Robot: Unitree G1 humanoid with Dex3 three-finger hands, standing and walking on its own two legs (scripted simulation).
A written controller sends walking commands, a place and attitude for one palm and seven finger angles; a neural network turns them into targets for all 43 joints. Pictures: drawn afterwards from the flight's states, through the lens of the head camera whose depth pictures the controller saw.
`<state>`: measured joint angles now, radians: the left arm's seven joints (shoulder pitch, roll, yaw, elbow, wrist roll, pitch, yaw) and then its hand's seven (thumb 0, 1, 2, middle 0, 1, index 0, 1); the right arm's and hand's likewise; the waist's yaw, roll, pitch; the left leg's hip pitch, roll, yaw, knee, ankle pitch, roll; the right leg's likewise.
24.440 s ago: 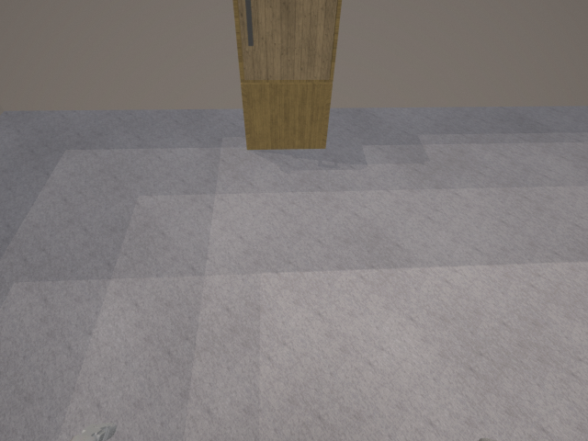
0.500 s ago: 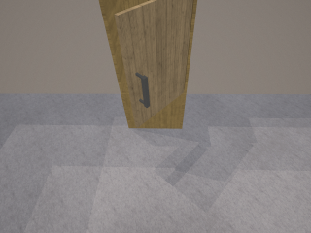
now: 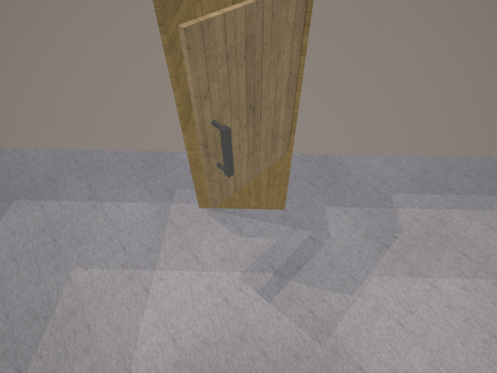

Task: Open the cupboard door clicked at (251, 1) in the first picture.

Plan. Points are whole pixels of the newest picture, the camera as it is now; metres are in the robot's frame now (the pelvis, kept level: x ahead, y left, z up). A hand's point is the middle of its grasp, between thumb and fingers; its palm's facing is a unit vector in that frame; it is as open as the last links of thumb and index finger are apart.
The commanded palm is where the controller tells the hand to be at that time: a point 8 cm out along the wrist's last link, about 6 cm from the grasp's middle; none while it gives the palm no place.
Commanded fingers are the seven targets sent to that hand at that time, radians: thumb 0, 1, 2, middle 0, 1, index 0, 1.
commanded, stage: look to check the result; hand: left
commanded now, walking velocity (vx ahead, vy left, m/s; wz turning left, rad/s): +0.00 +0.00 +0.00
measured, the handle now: (222, 149) +0.68 +0.11 -0.09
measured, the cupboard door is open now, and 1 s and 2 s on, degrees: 47 47 47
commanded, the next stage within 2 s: walk to a spot facing it in 0.48 s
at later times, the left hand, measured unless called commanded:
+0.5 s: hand out of the picture +0.07 +0.23 -0.16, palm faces -0.01 -0.95 -0.31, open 7.4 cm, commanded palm none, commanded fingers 0.00 0.90 0.90 -0.20 -0.30 -0.20 -0.30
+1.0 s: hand out of the picture +0.08 +0.19 -0.17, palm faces -0.12 -0.96 -0.26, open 7.4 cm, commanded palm none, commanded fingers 0.00 0.90 0.90 -0.20 -0.30 -0.20 -0.30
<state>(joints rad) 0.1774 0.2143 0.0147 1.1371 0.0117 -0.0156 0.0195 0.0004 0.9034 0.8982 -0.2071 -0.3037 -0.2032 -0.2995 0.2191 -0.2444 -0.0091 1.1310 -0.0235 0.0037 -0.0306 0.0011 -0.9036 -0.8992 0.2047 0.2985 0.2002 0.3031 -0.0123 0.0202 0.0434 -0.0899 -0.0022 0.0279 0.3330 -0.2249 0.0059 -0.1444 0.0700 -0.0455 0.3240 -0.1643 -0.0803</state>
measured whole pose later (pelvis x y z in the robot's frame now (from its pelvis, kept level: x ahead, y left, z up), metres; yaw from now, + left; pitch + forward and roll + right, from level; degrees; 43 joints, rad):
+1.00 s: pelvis +0.00 -0.01 -0.02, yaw -10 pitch -1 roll +1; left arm 0.18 0.20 0.06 0.98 0.03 0.08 -0.02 0.00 0.91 0.90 -0.20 -0.30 -0.20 -0.30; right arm 0.21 -0.23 -0.04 1.02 -0.04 0.02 -0.05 0.00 -0.90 -0.90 0.21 0.30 0.20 0.30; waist 0.01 0.03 0.12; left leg -0.14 0.05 0.18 0.52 -0.35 0.00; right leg -0.36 0.02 0.00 0.80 -0.43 -0.02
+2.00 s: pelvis +0.01 -0.04 -0.01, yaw -45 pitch +2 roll -1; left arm 0.16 0.24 0.08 0.91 0.03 0.07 -0.05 0.00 0.90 0.90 -0.21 -0.30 -0.20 -0.30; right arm 0.29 -0.24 -0.03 0.90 -0.04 -0.03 -0.03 0.00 -0.90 -0.90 0.20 0.30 0.20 0.30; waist -0.03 -0.03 0.06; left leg -0.27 0.08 0.09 0.56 -0.32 -0.01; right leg -0.50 0.03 0.03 0.98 -0.46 0.00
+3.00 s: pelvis +0.14 -0.40 -0.02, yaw -69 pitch +0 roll +0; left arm 0.14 0.19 0.06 0.99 0.02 -0.06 -0.02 0.00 0.91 0.90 -0.20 -0.30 -0.20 -0.30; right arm 0.38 -0.19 -0.05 1.13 -0.03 0.00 0.00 0.01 -0.91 -0.90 0.20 0.30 0.20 0.30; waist -0.03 0.01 0.08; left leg -0.34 0.12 0.08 1.07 -0.46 -0.03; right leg -0.32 -0.02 -0.13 0.60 -0.29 -0.05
